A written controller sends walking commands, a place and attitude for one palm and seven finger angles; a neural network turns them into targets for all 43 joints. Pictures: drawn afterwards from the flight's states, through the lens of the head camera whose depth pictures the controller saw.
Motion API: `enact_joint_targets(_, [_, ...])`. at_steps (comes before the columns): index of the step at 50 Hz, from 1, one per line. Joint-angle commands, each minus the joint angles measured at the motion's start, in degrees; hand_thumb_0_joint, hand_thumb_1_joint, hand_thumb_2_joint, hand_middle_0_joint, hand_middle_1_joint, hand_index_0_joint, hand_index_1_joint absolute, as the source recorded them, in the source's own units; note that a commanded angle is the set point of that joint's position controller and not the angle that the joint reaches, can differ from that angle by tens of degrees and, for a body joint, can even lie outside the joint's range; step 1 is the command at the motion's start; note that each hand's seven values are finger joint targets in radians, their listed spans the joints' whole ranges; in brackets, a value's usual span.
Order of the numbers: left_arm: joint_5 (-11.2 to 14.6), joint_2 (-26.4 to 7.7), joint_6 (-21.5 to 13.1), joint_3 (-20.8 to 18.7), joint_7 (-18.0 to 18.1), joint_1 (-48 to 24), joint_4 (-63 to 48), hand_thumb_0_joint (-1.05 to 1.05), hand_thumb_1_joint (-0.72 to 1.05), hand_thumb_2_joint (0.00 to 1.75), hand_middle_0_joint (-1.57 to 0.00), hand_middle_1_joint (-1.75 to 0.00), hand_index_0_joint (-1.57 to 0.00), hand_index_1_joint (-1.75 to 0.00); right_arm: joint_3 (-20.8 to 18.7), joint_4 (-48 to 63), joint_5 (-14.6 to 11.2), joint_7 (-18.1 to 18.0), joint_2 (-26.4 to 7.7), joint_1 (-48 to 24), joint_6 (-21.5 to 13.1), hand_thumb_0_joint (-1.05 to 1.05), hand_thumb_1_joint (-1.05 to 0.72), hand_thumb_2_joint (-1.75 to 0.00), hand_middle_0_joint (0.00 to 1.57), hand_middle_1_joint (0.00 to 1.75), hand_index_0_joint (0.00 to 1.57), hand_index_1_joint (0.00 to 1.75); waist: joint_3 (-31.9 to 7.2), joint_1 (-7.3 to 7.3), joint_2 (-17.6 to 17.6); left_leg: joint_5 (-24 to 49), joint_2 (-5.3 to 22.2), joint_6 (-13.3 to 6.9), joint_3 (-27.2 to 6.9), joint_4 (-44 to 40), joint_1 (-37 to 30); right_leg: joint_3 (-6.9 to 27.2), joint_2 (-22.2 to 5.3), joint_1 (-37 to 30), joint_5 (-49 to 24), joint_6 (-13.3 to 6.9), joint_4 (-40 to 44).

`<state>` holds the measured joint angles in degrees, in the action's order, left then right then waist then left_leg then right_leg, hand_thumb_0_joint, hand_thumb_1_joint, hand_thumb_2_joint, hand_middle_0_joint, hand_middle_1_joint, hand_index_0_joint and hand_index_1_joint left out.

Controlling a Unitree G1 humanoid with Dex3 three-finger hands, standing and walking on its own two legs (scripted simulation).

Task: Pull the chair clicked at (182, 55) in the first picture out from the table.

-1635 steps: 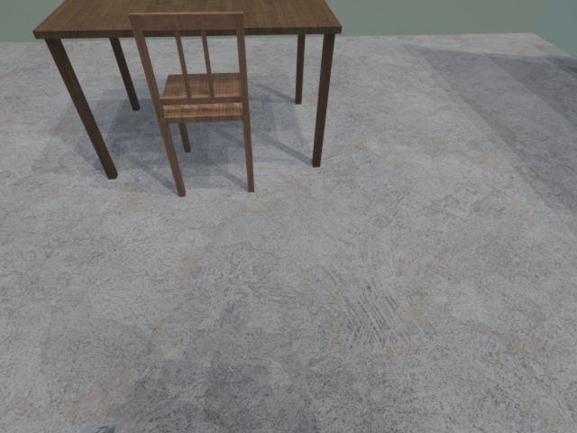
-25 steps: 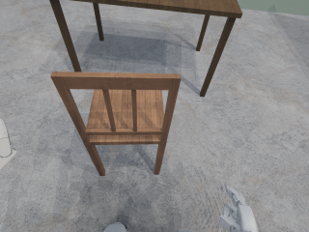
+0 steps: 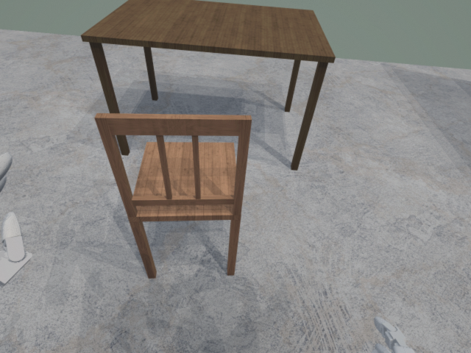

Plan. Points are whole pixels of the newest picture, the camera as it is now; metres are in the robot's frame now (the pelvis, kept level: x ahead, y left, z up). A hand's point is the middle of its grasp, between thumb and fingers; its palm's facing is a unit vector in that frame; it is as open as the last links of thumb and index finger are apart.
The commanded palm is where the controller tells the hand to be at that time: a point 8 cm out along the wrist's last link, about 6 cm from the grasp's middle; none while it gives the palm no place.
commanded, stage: stop stepping back and stand still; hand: left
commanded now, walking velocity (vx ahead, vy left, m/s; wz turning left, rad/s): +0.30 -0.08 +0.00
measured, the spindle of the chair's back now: (164, 168) +0.64 +0.21 -0.10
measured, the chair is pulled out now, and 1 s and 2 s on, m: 0.61 0.61 0.61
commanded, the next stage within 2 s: let the arm hang, fingers relaxed in 0.34 s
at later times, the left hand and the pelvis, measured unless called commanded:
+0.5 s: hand (51, 254) +0.22 +0.26 +0.13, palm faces +0.34 -0.83 -0.43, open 7.4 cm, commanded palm none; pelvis -0.01 +0.01 -0.01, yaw +2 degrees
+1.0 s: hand out of the picture -0.03 +0.19 -0.17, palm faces +0.08 -0.96 -0.26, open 7.2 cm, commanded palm none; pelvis -0.01 -0.01 +0.00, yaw +4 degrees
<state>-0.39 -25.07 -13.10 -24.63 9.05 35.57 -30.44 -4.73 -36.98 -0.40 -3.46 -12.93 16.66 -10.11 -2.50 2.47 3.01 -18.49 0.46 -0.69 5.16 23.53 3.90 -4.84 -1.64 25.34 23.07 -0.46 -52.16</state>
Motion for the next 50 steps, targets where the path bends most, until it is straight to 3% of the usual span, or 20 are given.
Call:
enact_joint_targets(1, [0.7,-10.5,-4.8,-8.2,0.7,-7.8,-7.2,0.0,0.9,0.9,-0.2,-0.3,-0.2,-0.3,-0.4,6.2,-1.4,0.7,-6.2,-7.0,-1.3,0.0,-0.9,-0.9,0.2,0.3,0.2,0.3,9.6,-2.23,-12.4,10.8,14.7,-8.9,-11.7,-5.5,10.8,0.9,-1.0,2.6,3.5,-0.6,2.4])
enact_joint_targets(6, [1.8,-7.3,-2.1,-7.1,-0.5,-7.0,4.6,0.0,0.9,0.9,-0.2,-0.3,-0.2,-0.3,0.4,6.7,-1.7,0.5,-6.6,-6.6,2.3,0.0,-0.9,-0.9,0.2,0.3,0.2,0.3,2.5,-2.12,-5.4,10.2,9.6,-6.2,-6.6,13.0,16.5,-1.0,1.4,-20.7,-10.9,-1.4,30.7])
enact_joint_targets(7, [1.7,-8.5,-1.9,-7.2,-0.3,-7.9,5.4,0.0,0.9,0.9,-0.2,-0.3,-0.2,-0.3,0.1,6.6,-1.7,0.7,-6.3,-6.7,2.8,0.0,-0.9,-0.9,0.2,0.3,0.2,0.3,0.1,-1.84,3.0,5.4,5.8,-4.6,-4.2,24.9,21.8,9.4,-4.5,-26.3,-13.4,-4.7,32.8])
enact_joint_targets(8, [2.1,-9.3,-1.5,-6.7,-0.1,-9.3,5.2,0.0,0.9,0.9,-0.2,-0.3,-0.2,-0.3,-0.3,7.6,-1.9,0.8,-5.8,-6.7,3.0,0.0,-0.9,-0.9,0.2,0.3,0.2,0.3,-1.6,-1.38,15.2,-6.1,-1.1,-1.8,-1.2,37.5,30.0,26.5,-14.8,-29.4,-15.5,-10.0,36.4])
enact_joint_targets(9, [2.5,-8.9,-1.6,-6.1,-0.1,-11.8,4.9,0.0,0.9,0.9,-0.2,-0.3,-0.2,-0.3,-1.0,7.6,-1.7,1.1,-6.7,-5.9,2.9,0.0,-0.9,-0.9,0.2,0.3,0.2,0.3,-1.4,-1.26,14.8,-9.7,-1.4,-0.2,-5.3,43.5,29.3,30.0,-18.6,-23.6,-7.1,-11.0,40.3])
enact_joint_targets(10, [2.2,-7.0,-1.5,-3.0,-0.6,-13.2,1.1,0.0,0.9,0.9,-0.2,-0.3,-0.2,-0.3,-2.2,7.8,-2.2,1.8,-8.5,-5.6,3.4,0.0,-0.9,-0.9,0.2,0.3,0.2,0.3,0.9,-1.26,16.8,-7.1,-0.9,-0.1,-8.3,44.6,26.9,31.1,-17.1,-17.6,-2.0,-8.1,42.8])
enact_joint_targets(12, [2.3,-7.5,-2.0,-3.3,-0.4,-11.3,-2.7,0.0,0.9,0.9,-0.2,-0.3,-0.2,-0.3,0.4,8.1,-1.4,1.6,-6.2,-9.3,4.0,0.0,-0.9,-0.9,0.2,0.3,0.2,0.3,4.2,-1.52,8.0,-5.6,2.2,-0.4,-7.7,34.1,23.1,22.9,-16.7,-12.3,-7.2,-10.6,39.5])
enact_joint_targets(14, [1.8,-9.7,-3.0,-4.5,0.7,-14.1,-9.4,0.0,0.9,0.9,-0.2,-0.3,-0.2,-0.3,2.3,8.1,-0.6,1.2,-4.0,-11.5,3.7,0.0,-0.9,-0.9,0.2,0.3,0.2,0.3,3.5,-1.97,4.9,-4.6,2.1,-1.4,-4.7,19.5,14.9,13.1,-13.6,-10.0,-11.3,-8.9,37.3])
enact_joint_targets(17, [1.7,-12.5,-3.7,-6.2,2.2,-15.3,-17.4,0.0,0.9,0.9,-0.2,-0.3,-0.2,-0.3,2.9,8.4,0.4,-0.2,-3.5,-10.8,1.6,0.0,-0.9,-0.9,0.2,0.3,0.2,0.3,1.4,-2.02,-3.4,3.3,-1.0,-1.5,-1.1,3.6,3.5,9.2,-9.3,-8.3,-0.3,-5.7,35.9])
enact_joint_targets(19, [2.1,-12.8,-4.1,-7.2,2.4,-13.6,-20.6,0.0,0.9,0.9,-0.2,-0.3,-0.2,-0.3,1.7,9.4,0.1,-0.5,-4.9,-9.9,0.9,0.0,-0.9,-0.9,0.2,0.3,0.2,0.3,1.0,-2.36,-12.6,4.8,2.6,-2.2,-6.1,-3.0,1.2,9.2,-6.7,-10.1,-2.5,-3.9,30.4])
enact_joint_targets(21, [2.0,-12.4,-3.9,-8.6,2.1,-8.7,-20.0,0.0,0.9,0.9,-0.2,-0.3,-0.2,-0.3,1.1,10.2,-0.6,-0.1,-5.8,-9.5,0.9,0.0,-0.9,-0.9,0.2,0.3,0.2,0.3,0.4,-3.5,-21.2,13.7,11.1,-5.1,-16.9,-5.5,3.1,5.0,-0.6,-9.5,-3.4,-1.0,21.6])
enact_joint_targets(22, [-3.4,9.3,8.0,19.8,-6.1,-8.0,31.9,0.0,0.9,0.9,-0.2,-0.3,-0.2,-0.3,-1.0,-1.6,1.1,5.0,-11.8,-3.5,1.3,0.0,-0.9,-0.9,0.2,0.3,0.2,0.3,4.9,3.31,-18.8,20.2,13.0,-6.9,-19.8,1.0,10.6,1.9,-0.1,1.1,-1.2,0.3,5.6])
enact_joint_targets(24, [-2.1,9.4,14.1,17.5,-8.0,-9.1,33.8,0.0,0.9,0.9,-0.2,-0.3,-0.2,-0.3,0.6,0.6,1.6,4.2,-7.3,-1.7,6.3,0.0,-0.9,-0.9,0.2,0.3,0.2,0.3,2.7,1.01,-20.9,15.8,14.1,-9.7,-21.7,-4.5,17.3,5.9,1.1,0.1,10.2,1.2,-7.4])
enact_joint_targets(27, [-2.0,10.3,13.2,20.5,-8.9,-14.5,40.8,0.0,0.9,0.9,-0.2,-0.3,-0.2,-0.3,1.6,2.1,2.9,3.8,-7.0,-4.6,7.1,0.0,-0.9,-0.9,0.2,0.3,0.2,0.3,-0.4,-2.42,-1.1,32.4,11.7,-8.1,-16.8,2.0,12.3,4.4,0.0,-2.8,6.1,1.9,6.6])
enact_joint_targets(29, [-1.9,9.4,12.6,20.8,-8.9,-15.1,48.8,0.0,0.9,0.9,-0.2,-0.3,-0.2,-0.3,1.8,0.1,2.3,3.5,-8.0,-3.8,8.0,0.0,-0.9,-0.9,0.2,0.3,0.2,0.3,-3.1,-3.37,3.2,32.2,8.9,-5.6,-14.8,6.2,9.0,2.0,1.4,-10.6,-7.4,1.9,22.8])
enact_joint_targets(32, [-1.1,3.9,12.4,21.3,-7.9,-16.3,58.7,0.0,0.9,0.9,-0.2,-0.3,-0.2,-0.3,2.5,-2.5,1.0,3.4,-5.5,-2.4,8.2,0.0,-0.9,-0.9,0.2,0.3,0.2,0.3,-5.6,-2.11,3.1,18.7,2.2,-0.9,-9.0,9.0,15.0,11.5,-7.6,-22.9,-32.5,-2.0,26.1])
enact_joint_targets(33, [-0.9,3.0,12.9,22.1,-8.0,-18.3,61.0,0.0,0.9,0.9,-0.2,-0.3,-0.2,-0.3,2.9,-3.6,0.8,3.8,-5.0,-1.8,8.6,0.0,-0.9,-0.9,0.2,0.3,0.2,0.3,-4.9,-1.02,-2.1,13.7,1.4,-0.4,-8.5,7.4,12.9,10.5,-9.5,-19.4,-28.7,-3.5,25.8])
enact_joint_targets(35, [-0.4,3.7,13.2,22.7,-7.8,-20.6,66.2,0.0,0.9,0.9,-0.2,-0.3,-0.2,-0.3,3.0,-6.4,1.3,3.2,-5.6,-2.7,9.7,0.0,-0.9,-0.9,0.2,0.3,0.2,0.3,-1.4,-1.01,1.4,16.6,2.0,0.2,-8.1,8.0,9.0,9.9,-6.5,-14.0,-21.2,-4.2,27.0])
enact_joint_targets(40, [-0.4,8.2,13.3,22.5,-7.1,-16.0,75.6,0.0,0.9,0.9,-0.2,-0.3,-0.2,-0.3,3.2,-12.3,1.6,2.5,-2.5,0.3,9.8,0.0,-0.9,-0.9,0.2,0.3,0.2,0.3,2.7,-1.92,-12.1,14.4,3.9,-1.4,-10.5,2.4,8.3,7.5,-2.8,-13.5,-14.2,-2.6,29.1])
enact_joint_targets(50, [0.1,8.6,13.4,24.3,-7.2,-15.4,85.6,0.0,0.9,0.9,-0.2,-0.3,-0.2,-0.3,3.4,-18.3,1.1,2.2,-2.5,4.5,10.6,0.0,-0.9,-0.9,0.2,0.3,0.2,0.3,7.6,-1.59,-3.3,4.7,3.9,-1.3,-10.6,-0.7,9.0,8.0,-3.4,-10.7,-4.8,-2.9,33.6])
